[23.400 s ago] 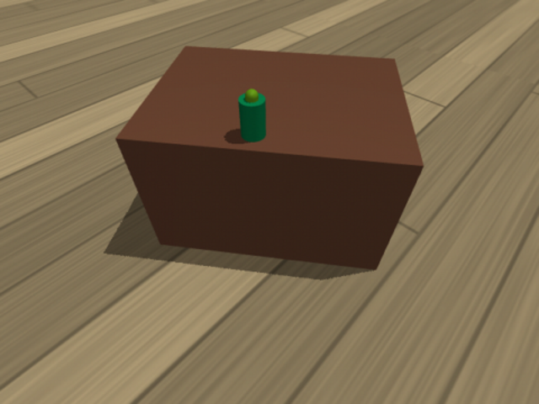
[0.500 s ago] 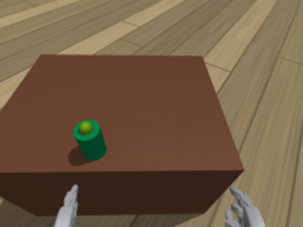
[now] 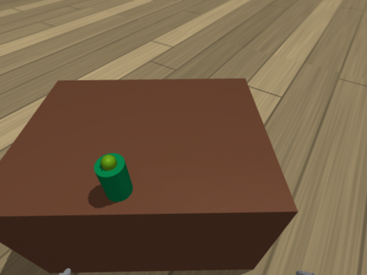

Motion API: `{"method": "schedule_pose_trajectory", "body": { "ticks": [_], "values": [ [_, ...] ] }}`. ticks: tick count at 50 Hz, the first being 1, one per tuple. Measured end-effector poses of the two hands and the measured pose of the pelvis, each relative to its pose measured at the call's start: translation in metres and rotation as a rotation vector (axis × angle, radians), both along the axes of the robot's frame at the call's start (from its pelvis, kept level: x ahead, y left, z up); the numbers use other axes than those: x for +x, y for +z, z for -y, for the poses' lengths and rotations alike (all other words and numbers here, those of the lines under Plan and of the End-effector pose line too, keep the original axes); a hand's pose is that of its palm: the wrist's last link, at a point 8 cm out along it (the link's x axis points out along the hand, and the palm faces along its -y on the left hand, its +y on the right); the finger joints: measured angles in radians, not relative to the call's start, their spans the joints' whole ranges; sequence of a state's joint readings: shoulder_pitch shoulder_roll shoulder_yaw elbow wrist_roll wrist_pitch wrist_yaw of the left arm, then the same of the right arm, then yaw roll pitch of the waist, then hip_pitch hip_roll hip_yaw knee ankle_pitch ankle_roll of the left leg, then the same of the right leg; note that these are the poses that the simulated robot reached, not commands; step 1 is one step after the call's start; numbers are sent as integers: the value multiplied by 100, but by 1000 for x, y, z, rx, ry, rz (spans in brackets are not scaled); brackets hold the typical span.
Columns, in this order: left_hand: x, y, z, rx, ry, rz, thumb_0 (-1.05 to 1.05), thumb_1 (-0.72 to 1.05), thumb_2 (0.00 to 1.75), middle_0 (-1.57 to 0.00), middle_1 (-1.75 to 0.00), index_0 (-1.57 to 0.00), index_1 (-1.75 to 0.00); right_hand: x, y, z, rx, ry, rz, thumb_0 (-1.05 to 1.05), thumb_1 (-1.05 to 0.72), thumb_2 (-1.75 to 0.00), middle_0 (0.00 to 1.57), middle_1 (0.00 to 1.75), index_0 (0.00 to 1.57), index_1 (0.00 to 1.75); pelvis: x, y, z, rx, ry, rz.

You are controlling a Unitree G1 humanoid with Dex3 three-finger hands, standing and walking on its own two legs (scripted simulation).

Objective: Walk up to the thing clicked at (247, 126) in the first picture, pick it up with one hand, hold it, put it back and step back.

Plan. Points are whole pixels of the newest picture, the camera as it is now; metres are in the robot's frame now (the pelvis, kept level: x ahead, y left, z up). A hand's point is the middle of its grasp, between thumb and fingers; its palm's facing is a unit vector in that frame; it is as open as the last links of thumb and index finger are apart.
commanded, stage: home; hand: left
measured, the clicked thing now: (113, 175) +0.42 +0.22 -0.06
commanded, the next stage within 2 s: stand in 1.80 s
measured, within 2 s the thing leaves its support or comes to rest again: neither
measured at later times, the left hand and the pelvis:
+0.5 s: hand out of the picture +0.01 +0.26 -0.12, palm faces -0.05 -0.93 -0.37, open 17.5 cm; pelvis -0.02 +0.00 +0.03, yaw +0 degrees
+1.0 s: hand out of the picture +0.06 +0.25 -0.12, palm faces -0.05 -0.94 -0.35, open 17.5 cm; pelvis -0.01 +0.00 +0.04, yaw -1 degrees
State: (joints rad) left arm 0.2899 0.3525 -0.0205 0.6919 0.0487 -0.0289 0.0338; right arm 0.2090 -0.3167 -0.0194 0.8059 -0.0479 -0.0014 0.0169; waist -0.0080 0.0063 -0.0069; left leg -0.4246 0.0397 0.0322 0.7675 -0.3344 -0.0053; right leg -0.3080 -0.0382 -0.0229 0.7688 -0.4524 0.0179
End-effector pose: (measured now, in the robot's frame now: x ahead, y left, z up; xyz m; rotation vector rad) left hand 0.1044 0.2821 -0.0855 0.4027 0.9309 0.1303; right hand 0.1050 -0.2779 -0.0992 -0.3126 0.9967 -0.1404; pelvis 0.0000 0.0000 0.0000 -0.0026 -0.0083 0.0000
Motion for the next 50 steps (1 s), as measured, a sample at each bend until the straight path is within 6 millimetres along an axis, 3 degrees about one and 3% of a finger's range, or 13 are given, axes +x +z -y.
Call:
{"method": "schedule_pose_trajectory", "body": {
  "ticks": [9, 26, 35, 50],
  "values": [
    [-49, -2, -30, 26, 90, -173, 0, -53, 6, -6, -6, -5, -5, -39, 6, 14, -37, -46, -138, 1, -90, -90, 20, 30, 20, 30, -5, 16, -6, -6, -4, 37],
    [-96, 0, -23, -1, 145, -314, 0, -54, 5, -6, -6, -5, -5, -64, 6, 8, 9, -69, -215, 1, -90, -90, 20, 30, 20, 30, -19, 31, -3, -7, 0, 58],
    [-92, -1, -19, -9, 157, -331, 0, -54, 5, -6, -6, -5, -5, -70, 8, 16, -6, -86, -249, 1, -90, -90, 20, 30, 20, 30, -17, 33, -1, -6, -2, 57],
    [-51, 0, -16, -29, 131, -283, 0, -55, 5, -5, -5, -5, -5, -56, 14, 16, -20, -95, -240, 1, -90, -90, 20, 30, 20, 30, -6, 36, -3, -4, -10, 53]
  ]
}}
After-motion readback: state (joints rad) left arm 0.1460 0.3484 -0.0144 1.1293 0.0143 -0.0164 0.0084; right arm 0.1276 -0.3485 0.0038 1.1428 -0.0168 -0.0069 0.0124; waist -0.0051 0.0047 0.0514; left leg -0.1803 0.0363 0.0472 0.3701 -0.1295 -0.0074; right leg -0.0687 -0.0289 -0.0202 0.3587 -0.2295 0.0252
